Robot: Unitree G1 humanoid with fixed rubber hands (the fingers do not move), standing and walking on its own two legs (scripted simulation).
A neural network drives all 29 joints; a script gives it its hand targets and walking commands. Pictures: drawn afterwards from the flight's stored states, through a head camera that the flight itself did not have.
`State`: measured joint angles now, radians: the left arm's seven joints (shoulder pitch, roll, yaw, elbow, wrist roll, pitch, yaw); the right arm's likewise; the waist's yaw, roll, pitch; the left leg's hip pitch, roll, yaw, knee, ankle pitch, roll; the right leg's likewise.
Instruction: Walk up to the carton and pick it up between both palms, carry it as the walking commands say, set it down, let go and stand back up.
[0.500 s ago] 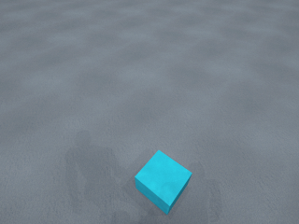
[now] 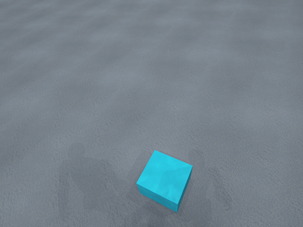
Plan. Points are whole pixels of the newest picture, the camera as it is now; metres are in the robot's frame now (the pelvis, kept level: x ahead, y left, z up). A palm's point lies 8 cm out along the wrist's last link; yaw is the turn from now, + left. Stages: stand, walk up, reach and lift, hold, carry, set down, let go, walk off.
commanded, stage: walk up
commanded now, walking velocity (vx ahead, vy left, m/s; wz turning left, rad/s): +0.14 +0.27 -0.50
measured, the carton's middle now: (165, 180) +0.51 +0.03 -0.68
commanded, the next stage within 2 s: none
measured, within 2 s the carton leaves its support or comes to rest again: neither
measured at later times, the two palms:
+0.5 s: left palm (78, 182) +0.28 +0.30 -0.11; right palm out of the picture +0.02 -0.13 -0.15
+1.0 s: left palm (54, 183) +0.29 +0.40 -0.14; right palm out of the picture +0.08 -0.10 -0.09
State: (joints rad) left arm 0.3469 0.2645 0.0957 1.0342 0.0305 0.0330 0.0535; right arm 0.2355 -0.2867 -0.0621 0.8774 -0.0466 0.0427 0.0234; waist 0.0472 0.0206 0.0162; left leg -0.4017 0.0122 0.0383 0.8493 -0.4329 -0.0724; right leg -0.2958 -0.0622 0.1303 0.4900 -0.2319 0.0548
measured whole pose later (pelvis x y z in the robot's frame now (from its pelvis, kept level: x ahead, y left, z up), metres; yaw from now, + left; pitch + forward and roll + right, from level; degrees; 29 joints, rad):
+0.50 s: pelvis +0.10 +0.09 +0.00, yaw -14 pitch +1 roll +2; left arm 0.10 0.18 0.07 0.92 0.03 0.01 0.05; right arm 0.34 -0.20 -0.06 0.96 -0.03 0.06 -0.02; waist -0.04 0.04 0.06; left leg -0.37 0.04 0.10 1.04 -0.45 -0.08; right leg -0.29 -0.02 -0.11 0.56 -0.29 -0.06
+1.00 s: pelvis +0.13 +0.17 +0.00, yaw -20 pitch +0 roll -3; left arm 0.17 0.30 0.09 0.93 0.03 0.10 -0.03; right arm 0.26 -0.24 -0.05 0.89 -0.03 0.02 -0.05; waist 0.00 -0.06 0.04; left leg -0.27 0.16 0.08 0.47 -0.19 -0.05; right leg -0.44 0.02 0.03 1.08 -0.38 0.07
